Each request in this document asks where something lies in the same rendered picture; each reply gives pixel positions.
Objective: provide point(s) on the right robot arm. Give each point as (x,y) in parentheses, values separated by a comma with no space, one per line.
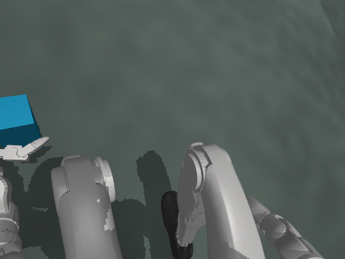
(286,239)

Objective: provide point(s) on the right robot foot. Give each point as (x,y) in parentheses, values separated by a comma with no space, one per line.
(170,212)

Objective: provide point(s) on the left robot arm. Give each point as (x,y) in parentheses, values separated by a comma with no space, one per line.
(10,242)

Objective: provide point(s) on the left robot hand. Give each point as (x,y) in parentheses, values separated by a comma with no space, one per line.
(20,153)

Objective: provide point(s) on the right robot hand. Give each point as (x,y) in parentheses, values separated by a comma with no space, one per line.
(259,211)

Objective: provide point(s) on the carton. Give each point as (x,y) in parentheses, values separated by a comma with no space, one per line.
(18,125)

